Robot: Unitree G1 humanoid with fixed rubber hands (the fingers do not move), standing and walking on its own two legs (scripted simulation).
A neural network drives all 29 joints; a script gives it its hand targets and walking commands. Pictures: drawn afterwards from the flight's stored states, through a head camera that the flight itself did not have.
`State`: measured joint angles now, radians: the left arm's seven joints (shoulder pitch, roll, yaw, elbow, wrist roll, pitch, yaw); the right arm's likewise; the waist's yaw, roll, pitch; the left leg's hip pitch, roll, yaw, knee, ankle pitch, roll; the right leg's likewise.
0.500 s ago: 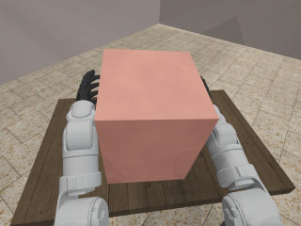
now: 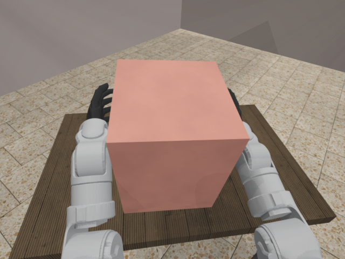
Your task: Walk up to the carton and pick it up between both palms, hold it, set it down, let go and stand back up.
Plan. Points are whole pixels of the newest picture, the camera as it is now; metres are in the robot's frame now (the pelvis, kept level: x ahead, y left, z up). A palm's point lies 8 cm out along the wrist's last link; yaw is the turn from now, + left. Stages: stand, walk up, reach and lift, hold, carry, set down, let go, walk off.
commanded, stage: hold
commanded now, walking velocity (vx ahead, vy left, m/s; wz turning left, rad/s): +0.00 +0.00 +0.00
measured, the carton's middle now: (168, 139) +0.32 +0.00 +0.16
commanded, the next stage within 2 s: none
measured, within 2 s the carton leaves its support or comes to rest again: neither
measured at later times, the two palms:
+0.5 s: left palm (99, 119) +0.36 +0.14 +0.20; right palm (234, 117) +0.35 -0.15 +0.19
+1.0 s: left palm (97, 120) +0.36 +0.15 +0.19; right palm (229, 120) +0.36 -0.14 +0.18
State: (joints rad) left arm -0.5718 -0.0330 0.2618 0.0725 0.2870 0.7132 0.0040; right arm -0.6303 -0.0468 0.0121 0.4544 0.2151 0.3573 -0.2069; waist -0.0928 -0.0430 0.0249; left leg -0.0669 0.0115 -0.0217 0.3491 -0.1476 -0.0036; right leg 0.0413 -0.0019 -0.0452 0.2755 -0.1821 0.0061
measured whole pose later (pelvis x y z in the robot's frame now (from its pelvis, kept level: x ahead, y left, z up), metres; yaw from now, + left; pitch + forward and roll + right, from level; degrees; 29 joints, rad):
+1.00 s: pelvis +0.00 +0.00 +0.00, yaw +0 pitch -7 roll -1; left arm -0.58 -0.04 0.27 0.08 0.29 0.71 0.01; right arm -0.65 -0.06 0.03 0.48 0.22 0.35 -0.21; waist -0.08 -0.04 0.03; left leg -0.06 0.01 -0.02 0.34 -0.15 0.00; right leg 0.04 0.00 -0.04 0.27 -0.18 0.01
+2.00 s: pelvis +0.00 +0.00 +0.00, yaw -1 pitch -8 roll -1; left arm -0.57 -0.05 0.27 0.07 0.31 0.72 0.00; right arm -0.64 -0.06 0.02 0.48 0.22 0.34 -0.20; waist -0.08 -0.05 0.03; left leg -0.05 0.01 -0.02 0.35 -0.15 0.00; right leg 0.05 0.00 -0.03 0.28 -0.19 0.01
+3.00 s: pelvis +0.00 +0.00 +0.00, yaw -1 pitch -8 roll -1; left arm -0.58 -0.05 0.28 0.08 0.30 0.72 0.00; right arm -0.64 -0.06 0.02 0.49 0.21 0.34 -0.20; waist -0.08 -0.04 0.03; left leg -0.05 0.01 -0.01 0.34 -0.15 0.00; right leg 0.05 0.00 -0.03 0.28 -0.19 0.00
